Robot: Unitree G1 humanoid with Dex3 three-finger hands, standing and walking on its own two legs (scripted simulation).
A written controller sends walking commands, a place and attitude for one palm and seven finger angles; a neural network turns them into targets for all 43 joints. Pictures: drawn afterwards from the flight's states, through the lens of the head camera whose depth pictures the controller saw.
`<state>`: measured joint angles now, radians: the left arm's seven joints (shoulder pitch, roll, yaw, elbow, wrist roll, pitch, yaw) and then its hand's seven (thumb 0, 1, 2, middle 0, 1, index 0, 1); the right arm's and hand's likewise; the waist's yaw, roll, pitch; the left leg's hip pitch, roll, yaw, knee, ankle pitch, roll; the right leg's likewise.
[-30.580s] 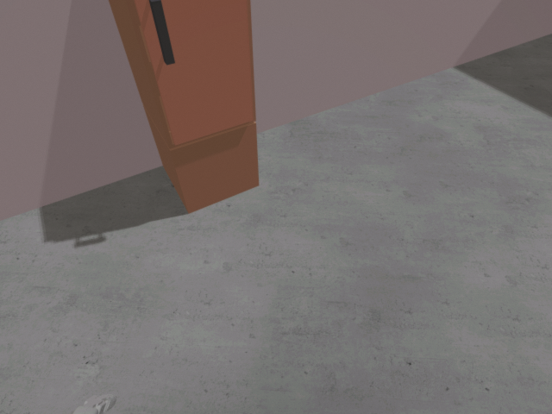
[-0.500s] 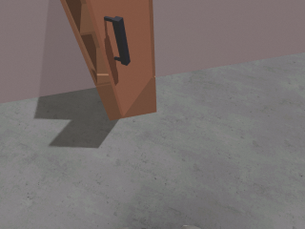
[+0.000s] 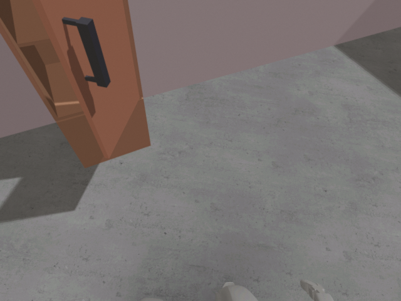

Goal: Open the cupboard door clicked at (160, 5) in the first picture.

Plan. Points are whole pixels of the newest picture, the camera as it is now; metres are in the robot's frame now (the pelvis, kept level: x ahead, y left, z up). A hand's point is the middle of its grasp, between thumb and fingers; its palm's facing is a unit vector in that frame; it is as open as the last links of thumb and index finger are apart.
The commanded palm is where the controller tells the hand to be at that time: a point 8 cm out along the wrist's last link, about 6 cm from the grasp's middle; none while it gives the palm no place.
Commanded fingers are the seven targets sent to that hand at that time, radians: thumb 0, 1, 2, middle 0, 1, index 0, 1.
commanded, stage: walk to a spot facing it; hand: left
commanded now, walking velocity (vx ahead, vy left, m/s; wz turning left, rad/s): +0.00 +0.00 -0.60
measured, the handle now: (87, 54) +0.62 +0.35 +0.08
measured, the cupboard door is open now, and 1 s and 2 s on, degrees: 52 52 52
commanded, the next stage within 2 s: none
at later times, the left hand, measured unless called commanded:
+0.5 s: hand (136, 288) +0.15 +0.15 -0.16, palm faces -0.31 -0.93 -0.20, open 7.4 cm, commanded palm none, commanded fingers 0.00 0.90 0.90 -0.20 -0.30 -0.20 -0.30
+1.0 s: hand (231, 186) +0.42 -0.06 -0.16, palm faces -0.58 -0.78 -0.22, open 7.4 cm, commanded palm none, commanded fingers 0.00 0.90 0.90 -0.20 -0.30 -0.20 -0.30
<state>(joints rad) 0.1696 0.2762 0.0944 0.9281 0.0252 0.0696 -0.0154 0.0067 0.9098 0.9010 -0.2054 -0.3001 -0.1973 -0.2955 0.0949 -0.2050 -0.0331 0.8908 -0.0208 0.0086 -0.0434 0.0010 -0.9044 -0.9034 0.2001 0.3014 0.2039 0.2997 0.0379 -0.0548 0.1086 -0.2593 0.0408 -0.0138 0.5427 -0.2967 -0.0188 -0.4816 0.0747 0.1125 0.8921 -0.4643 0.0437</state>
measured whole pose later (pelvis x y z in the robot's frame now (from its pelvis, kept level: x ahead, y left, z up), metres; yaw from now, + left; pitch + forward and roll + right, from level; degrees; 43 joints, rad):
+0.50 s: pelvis +0.04 -0.03 +0.01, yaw -19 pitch +2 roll +1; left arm 0.24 0.23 0.06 0.94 0.03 0.02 -0.03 0.01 0.91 0.90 -0.21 -0.30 -0.20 -0.30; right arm 0.18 -0.25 -0.06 0.89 -0.01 0.01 0.01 0.01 -0.91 -0.90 0.20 0.30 0.20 0.30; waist 0.01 -0.05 0.08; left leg -0.42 0.06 0.06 0.77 -0.39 -0.07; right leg -0.26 0.01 0.13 0.48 -0.25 -0.02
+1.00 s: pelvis +0.18 -0.12 -0.01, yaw -33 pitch +0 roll +0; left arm 0.04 0.23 0.06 0.91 0.02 -0.04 -0.04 0.00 0.91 0.90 -0.20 -0.30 -0.19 -0.29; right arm 0.42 -0.20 -0.02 1.08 -0.01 0.00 0.00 0.01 -0.90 -0.90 0.20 0.30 0.20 0.30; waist -0.06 0.01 0.11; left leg -0.29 0.16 0.09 1.08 -0.48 -0.05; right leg -0.39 -0.02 -0.11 0.65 -0.26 -0.06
